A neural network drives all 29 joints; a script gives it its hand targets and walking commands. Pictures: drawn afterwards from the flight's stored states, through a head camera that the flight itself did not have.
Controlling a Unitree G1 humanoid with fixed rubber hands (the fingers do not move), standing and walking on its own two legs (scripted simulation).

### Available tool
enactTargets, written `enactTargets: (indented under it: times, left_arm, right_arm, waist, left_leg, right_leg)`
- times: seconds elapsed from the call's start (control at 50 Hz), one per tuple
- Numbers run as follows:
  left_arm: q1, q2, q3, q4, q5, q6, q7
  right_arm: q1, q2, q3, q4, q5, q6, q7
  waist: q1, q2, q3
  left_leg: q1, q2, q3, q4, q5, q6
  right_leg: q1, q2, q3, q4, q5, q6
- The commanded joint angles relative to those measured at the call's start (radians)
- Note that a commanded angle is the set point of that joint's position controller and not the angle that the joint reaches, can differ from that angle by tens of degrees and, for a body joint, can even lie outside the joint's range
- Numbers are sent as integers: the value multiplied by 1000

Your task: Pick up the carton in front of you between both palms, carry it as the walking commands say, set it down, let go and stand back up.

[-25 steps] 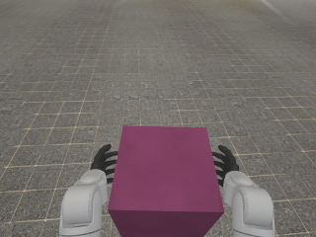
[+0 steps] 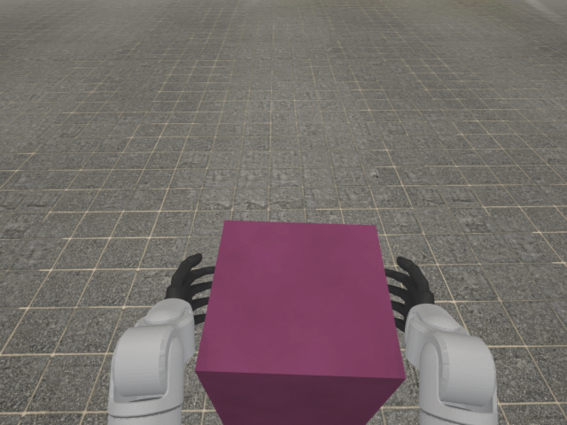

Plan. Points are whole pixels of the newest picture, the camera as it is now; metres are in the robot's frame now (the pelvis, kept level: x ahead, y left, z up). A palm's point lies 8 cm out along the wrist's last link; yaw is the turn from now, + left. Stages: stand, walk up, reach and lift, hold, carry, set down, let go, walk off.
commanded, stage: carry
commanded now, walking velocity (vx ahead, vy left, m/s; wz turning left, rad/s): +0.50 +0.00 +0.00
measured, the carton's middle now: (295, 330) +0.28 +0.00 +0.02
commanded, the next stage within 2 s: none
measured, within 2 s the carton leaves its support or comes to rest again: neither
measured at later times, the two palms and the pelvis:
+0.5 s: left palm (220, 167) +0.59 +0.15 +0.08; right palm (371, 170) +0.58 -0.14 +0.09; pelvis +0.33 +0.01 -0.01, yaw -2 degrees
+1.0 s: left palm (244, 108) +0.86 +0.14 +0.08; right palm (360, 107) +0.86 -0.16 +0.09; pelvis +0.59 -0.01 -0.01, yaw -1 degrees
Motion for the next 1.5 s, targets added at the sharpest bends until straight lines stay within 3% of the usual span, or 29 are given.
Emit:
enactTargets:
  times: [0.0,0.06,0.08,0.1,0.12,0.14,0.18,0.2,0.28,0.36,0.46,0.54,0.56,0.58,0.6,0.62,0.66,0.7,0.82,0.88,0.92,0.94,0.96,0.98,1.06,1.12,1.22,1.36,1.48]
  left_arm:
    - [-425,-843,-671,-37,-393,10,-256]
    - [-435,-841,-671,-20,-386,16,-255]
    - [-435,-840,-672,-15,-384,18,-255]
    - [-467,-850,-681,-28,-392,24,-256]
    - [-491,-860,-697,-33,-402,25,-260]
    - [-509,-892,-707,-20,-405,13,-263]
    - [-519,-952,-716,-22,-414,-14,-267]
    - [-514,-978,-721,-22,-416,-27,-266]
    - [-449,-1002,-730,-37,-394,-62,-245]
    - [-408,-963,-732,-68,-379,-65,-230]
    - [-420,-871,-721,-118,-393,-23,-230]
    - [-406,-820,-683,-81,-394,14,-239]
    - [-406,-813,-671,-69,-390,20,-241]
    - [-416,-797,-652,-33,-376,17,-245]
    - [-402,-820,-651,-22,-384,16,-246]
    - [-416,-850,-656,-34,-397,15,-248]
    - [-454,-922,-676,-50,-412,-1,-257]
    - [-490,-961,-684,-72,-425,-18,-264]
    - [-432,-919,-682,-126,-429,-24,-270]
    - [-401,-888,-670,-96,-402,-13,-265]
    - [-394,-872,-663,-55,-378,-5,-262]
    - [-393,-866,-662,-41,-372,1,-261]
    - [-411,-864,-676,-46,-376,12,-258]
    - [-428,-861,-679,-41,-379,19,-259]
    - [-518,-909,-709,-32,-416,9,-268]
    - [-532,-923,-713,-55,-428,-2,-263]
    - [-477,-925,-698,-45,-412,-4,-257]
    - [-451,-914,-684,-37,-397,-6,-259]
    - [-444,-913,-687,-13,-386,-13,-262]
  right_arm:
    - [-427,862,705,-11,406,13,244]
    - [-416,858,689,21,405,20,254]
    - [-406,855,678,38,402,19,257]
    - [-398,848,663,61,388,13,261]
    - [-389,873,663,92,388,2,264]
    - [-405,905,674,70,410,-6,267]
    - [-446,974,691,40,427,-30,272]
    - [-468,994,700,22,435,-39,274]
    - [-442,993,723,-17,457,-61,284]
    - [-400,938,723,-45,455,-60,286]
    - [-380,852,702,-69,429,-27,267]
    - [-402,802,690,-60,411,9,256]
    - [-418,782,689,-60,409,18,255]
    - [-458,792,703,-76,424,33,252]
    - [-465,800,712,-68,427,35,254]
    - [-465,838,713,-40,427,29,257]
    - [-480,900,719,-39,429,8,261]
    - [-498,952,734,-48,430,-12,255]
    - [-435,936,738,-105,411,-30,224]
    - [-413,909,730,-90,412,-10,234]
    - [-417,885,720,-64,414,6,249]
    - [-424,865,709,-41,411,13,257]
    - [-410,866,696,13,404,13,264]
    - [-381,880,684,56,397,8,270]
    - [-426,934,671,73,409,-10,272]
    - [-459,942,682,26,419,-17,262]
    - [-446,935,698,-4,416,-15,254]
    - [-451,922,716,-17,424,-11,258]
    - [-441,922,722,12,418,-17,265]
  waist:
    - [9,-152,-69]
    - [-13,-130,-119]
    - [-26,-79,-190]
    - [-41,127,-280]
    - [-44,351,-305]
    - [-35,259,-275]
    - [-36,80,-259]
    - [-27,47,-248]
    - [-22,116,-222]
    - [-26,127,-150]
    - [-35,147,-70]
    - [-3,104,-143]
    - [15,17,-195]
    - [18,-253,-281]
    - [18,-319,-263]
    - [10,-244,-265]
    - [5,-89,-266]
    - [-7,-118,-265]
    - [-6,-187,-272]
    - [-13,-151,-249]
    - [-11,-93,-221]
    - [-1,-2,-249]
    - [-1,84,-277]
    - [-7,130,-262]
    - [-8,84,-244]
    - [-13,38,-296]
    - [-12,28,-311]
    - [-13,-49,-261]
    - [-13,-32,-238]
  left_leg:
    - [18,-31,52,-76,27,18]
    - [294,-100,143,-165,-36,42]
    - [521,-67,95,-148,-79,51]
    - [754,182,-309,-208,-180,146]
    - [886,313,-631,-340,-103,248]
    - [880,320,-580,-319,23,252]
    - [749,277,-410,-304,100,199]
    - [674,258,-342,-331,63,167]
    - [609,207,-178,-416,-41,149]
    - [645,157,-73,-418,83,140]
    - [668,143,-4,-386,203,113]
    - [568,83,101,-56,371,48]
    - [423,53,103,162,196,10]
    - [136,-65,79,466,-57,-42]
    - [-32,-127,-10,630,-438,-39]
    - [-50,-68,-95,707,-455,-10]
    - [-23,-7,-126,600,-365,14]
    - [75,-7,-99,384,-296,4]
    - [211,-70,-2,9,-109,-15]
    - [322,-66,39,-181,110,-17]
    - [481,14,1,-247,317,-10]
    - [587,130,-97,-156,638,22]
    - [647,180,-149,-104,727,91]
    - [606,179,-173,-121,655,114]
    - [526,100,-84,-76,631,72]
    - [549,83,-62,-26,670,79]
    - [570,82,-64,-9,748,88]
    - [427,29,-23,-3,460,55]
    - [437,41,-28,-6,462,55]
  right_leg:
    - [118,-216,93,-30,364,-86]
    - [56,-172,5,219,533,-37]
    - [-73,-141,-18,388,471,-6]
    - [-336,-64,-8,684,253,45]
    - [-601,59,51,904,-176,66]
    - [-690,2,161,1028,-223,31]
    - [-679,-81,210,1008,-136,-5]
    - [-637,-107,219,930,-79,-4]
    - [-593,-91,143,723,36,25]
    - [-603,-71,82,466,147,43]
    - [-528,-39,17,288,247,13]
    - [-144,48,-84,205,151,-13]
    - [36,-70,72,177,132,-24]
    - [252,-337,521,95,149,-163]
    - [299,-401,659,31,475,-226]
    - [272,-386,526,81,702,-218]
    - [177,-331,342,104,791,-154]
    - [96,-271,215,74,744,-89]
    - [63,-226,56,108,813,-102]
    - [14,-184,16,179,638,-55]
    - [-106,-155,24,237,419,5]
    - [-181,-126,37,294,226,33]
    - [-222,-108,86,279,81,50]
    - [-216,-100,95,267,15,55]
    - [-128,-114,102,231,267,56]
    - [-105,-111,96,270,404,55]
    - [-112,-90,87,263,383,60]
    - [-19,-129,92,273,666,47]
    - [-48,-130,83,268,582,42]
